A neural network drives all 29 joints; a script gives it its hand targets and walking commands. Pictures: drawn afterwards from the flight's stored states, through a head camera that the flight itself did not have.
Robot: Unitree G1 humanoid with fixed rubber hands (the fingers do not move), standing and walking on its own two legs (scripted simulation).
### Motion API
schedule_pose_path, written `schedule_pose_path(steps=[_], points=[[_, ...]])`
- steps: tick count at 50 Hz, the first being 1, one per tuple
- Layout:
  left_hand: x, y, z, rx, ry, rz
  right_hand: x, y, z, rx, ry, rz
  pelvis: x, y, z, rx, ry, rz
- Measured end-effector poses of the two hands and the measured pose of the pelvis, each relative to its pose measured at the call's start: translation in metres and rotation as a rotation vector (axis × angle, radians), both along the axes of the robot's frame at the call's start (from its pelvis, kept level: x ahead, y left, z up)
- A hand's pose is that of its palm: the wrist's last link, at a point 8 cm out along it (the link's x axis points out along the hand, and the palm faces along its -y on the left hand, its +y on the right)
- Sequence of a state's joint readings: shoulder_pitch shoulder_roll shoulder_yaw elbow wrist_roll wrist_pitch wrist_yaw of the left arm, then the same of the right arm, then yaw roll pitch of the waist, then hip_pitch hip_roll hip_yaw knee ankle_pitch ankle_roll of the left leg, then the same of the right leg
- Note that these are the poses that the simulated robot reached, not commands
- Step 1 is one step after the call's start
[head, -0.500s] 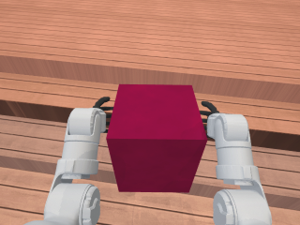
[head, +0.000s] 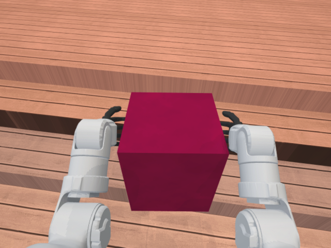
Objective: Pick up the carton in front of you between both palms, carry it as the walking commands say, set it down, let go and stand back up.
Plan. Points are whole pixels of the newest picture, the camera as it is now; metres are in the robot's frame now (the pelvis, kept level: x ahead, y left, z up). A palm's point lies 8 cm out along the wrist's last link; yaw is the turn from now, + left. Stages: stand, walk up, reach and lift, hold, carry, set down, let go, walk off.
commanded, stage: carry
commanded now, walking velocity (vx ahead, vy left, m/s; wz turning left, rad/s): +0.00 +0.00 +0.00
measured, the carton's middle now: (170, 153) +0.36 +0.00 +0.05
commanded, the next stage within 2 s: none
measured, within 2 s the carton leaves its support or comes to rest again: neither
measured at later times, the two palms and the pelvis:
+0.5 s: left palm (112, 105) +0.39 +0.14 +0.17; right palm (239, 111) +0.39 -0.16 +0.17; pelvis +0.04 -0.01 -0.01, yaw -1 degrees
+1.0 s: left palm (103, 40) +0.66 +0.22 +0.22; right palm (199, 51) +0.62 -0.08 +0.21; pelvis +0.25 +0.10 +0.09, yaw +0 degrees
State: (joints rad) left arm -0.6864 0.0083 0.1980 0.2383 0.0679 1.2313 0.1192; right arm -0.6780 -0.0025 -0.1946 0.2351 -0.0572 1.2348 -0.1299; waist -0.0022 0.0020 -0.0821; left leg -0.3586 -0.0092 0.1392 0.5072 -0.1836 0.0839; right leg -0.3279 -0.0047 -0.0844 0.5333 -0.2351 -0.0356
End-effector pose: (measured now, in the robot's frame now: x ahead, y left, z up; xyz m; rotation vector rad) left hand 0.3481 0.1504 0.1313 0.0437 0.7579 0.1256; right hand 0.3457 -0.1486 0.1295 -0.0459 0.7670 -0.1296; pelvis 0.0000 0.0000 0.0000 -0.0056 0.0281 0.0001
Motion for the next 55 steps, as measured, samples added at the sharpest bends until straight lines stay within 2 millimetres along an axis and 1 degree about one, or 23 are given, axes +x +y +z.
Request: schedule_pose_path(steps=[12,15,18,23,26,29,32,35,38,40,42,44,46,48,50,52,55], points=[[0.001,0.001,0.001,-0.001,-0.005,0.001,0.001,0.001,0.001,-0.001,-0.005,0.002,0.001,0.001,0.0,0.001,0.002,-0.001],[0.004,0.001,0.007,0.005,-0.027,-0.002,0.005,0.001,0.006,-0.002,-0.027,0.007,0.004,0.001,-0.002,0.004,0.009,-0.002],[0.013,0.0,0.019,0.012,-0.061,-0.004,0.014,0.0,0.017,0.0,-0.062,0.012,0.009,-0.001,-0.005,0.011,0.023,-0.004],[0.034,-0.007,0.041,0.015,-0.098,0.001,0.035,-0.008,0.035,0.012,-0.098,0.015,0.027,-0.006,-0.008,0.003,0.043,-0.004],[0.049,-0.008,0.043,0.001,-0.078,0.01,0.053,-0.008,0.042,0.011,-0.078,0.014,0.043,-0.01,-0.005,-0.006,0.054,-0.013],[0.064,-0.002,0.042,-0.004,-0.052,0.015,0.075,-0.003,0.049,0.014,-0.052,0.011,0.06,-0.008,-0.001,-0.008,0.066,-0.015],[0.082,0.011,0.044,0.011,-0.044,0.035,0.104,0.011,0.053,0.034,-0.045,0.02,0.079,0.001,0.002,-0.011,0.075,-0.015],[0.106,0.03,0.047,0.021,-0.04,0.061,0.135,0.03,0.054,0.054,-0.041,0.039,0.102,0.014,0.006,0.005,0.067,-0.016],[0.139,0.049,0.051,0.025,-0.032,0.082,0.17,0.05,0.05,0.074,-0.032,0.049,0.131,0.031,0.012,0.03,0.064,-0.011],[0.168,0.06,0.052,0.016,-0.028,0.09,0.196,0.06,0.047,0.08,-0.028,0.045,0.154,0.044,0.017,0.052,0.079,-0.01],[0.203,0.068,0.054,0.001,-0.032,0.075,0.22,0.068,0.045,0.078,-0.032,0.02,0.179,0.061,0.02,0.062,0.088,-0.006],[0.238,0.071,0.055,-0.028,-0.037,0.038,0.237,0.071,0.047,0.054,-0.038,-0.023,0.201,0.077,0.029,0.073,0.071,0.008],[0.267,0.071,0.061,-0.058,-0.032,0.007,0.248,0.071,0.052,0.032,-0.034,-0.066,0.217,0.087,0.046,0.061,0.062,0.009],[0.288,0.07,0.071,-0.089,-0.019,-0.007,0.257,0.07,0.063,0.022,-0.023,-0.096,0.234,0.093,0.066,0.06,0.053,0.007],[0.307,0.068,0.087,-0.108,-0.019,-0.018,0.27,0.07,0.082,0.022,-0.025,-0.124,0.252,0.099,0.088,0.053,0.047,-0.002],[0.328,0.068,0.11,-0.115,-0.043,-0.032,0.288,0.069,0.107,0.03,-0.052,-0.148,0.272,0.105,0.108,0.042,0.042,-0.018],[0.364,0.067,0.153,-0.12,-0.111,-0.053,0.322,0.069,0.153,0.037,-0.122,-0.174,0.304,0.111,0.133,0.014,0.04,-0.03]])
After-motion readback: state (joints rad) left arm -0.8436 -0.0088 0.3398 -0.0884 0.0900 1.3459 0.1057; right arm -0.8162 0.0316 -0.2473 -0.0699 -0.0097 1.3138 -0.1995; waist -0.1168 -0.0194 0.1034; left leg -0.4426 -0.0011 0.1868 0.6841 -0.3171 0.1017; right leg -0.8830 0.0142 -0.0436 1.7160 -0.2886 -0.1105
